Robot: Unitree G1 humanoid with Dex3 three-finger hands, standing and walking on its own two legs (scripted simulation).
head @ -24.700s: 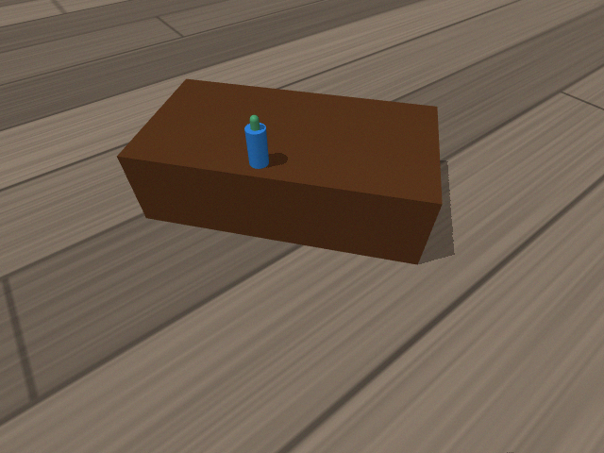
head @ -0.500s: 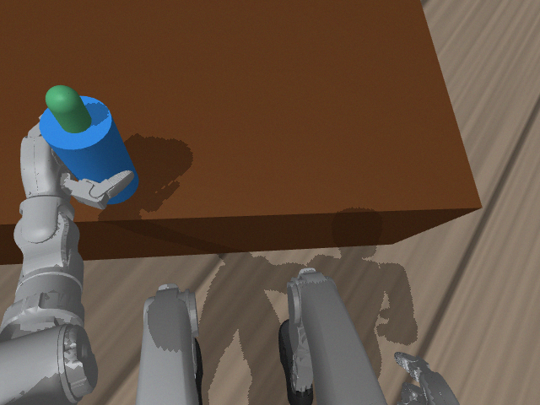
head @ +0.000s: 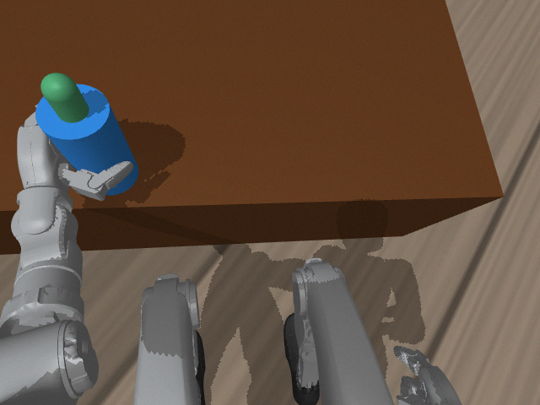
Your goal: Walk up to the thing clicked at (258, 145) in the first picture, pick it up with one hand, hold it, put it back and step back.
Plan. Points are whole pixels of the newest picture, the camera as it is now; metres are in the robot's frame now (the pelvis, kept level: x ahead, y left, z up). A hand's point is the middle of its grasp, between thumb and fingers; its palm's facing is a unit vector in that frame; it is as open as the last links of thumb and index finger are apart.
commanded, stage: loosen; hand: left
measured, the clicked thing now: (89, 136) +0.48 +0.20 +0.00
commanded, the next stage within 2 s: open in 0.10 s
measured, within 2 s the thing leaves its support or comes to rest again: neither
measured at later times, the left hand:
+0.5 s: hand (87, 136) +0.49 +0.21 -0.01, palm faces +0.10 -0.99 -0.01, open 12.9 cm
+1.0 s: hand (45, 124) +0.49 +0.25 +0.02, palm faces +0.15 -0.99 -0.03, open 17.3 cm
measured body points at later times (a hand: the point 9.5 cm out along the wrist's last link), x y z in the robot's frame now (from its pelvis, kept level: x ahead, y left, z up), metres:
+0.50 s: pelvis -0.01 +0.00 -0.01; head +0.19 +0.03 +0.39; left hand +0.47 +0.26 +0.00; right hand +0.09 -0.27 -0.14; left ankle +0.08 +0.13 -0.43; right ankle +0.08 -0.13 -0.43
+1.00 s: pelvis -0.01 +0.00 +0.00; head +0.19 +0.03 +0.40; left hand +0.47 +0.30 +0.03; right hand +0.10 -0.27 -0.13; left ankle +0.08 +0.13 -0.43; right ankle +0.08 -0.13 -0.43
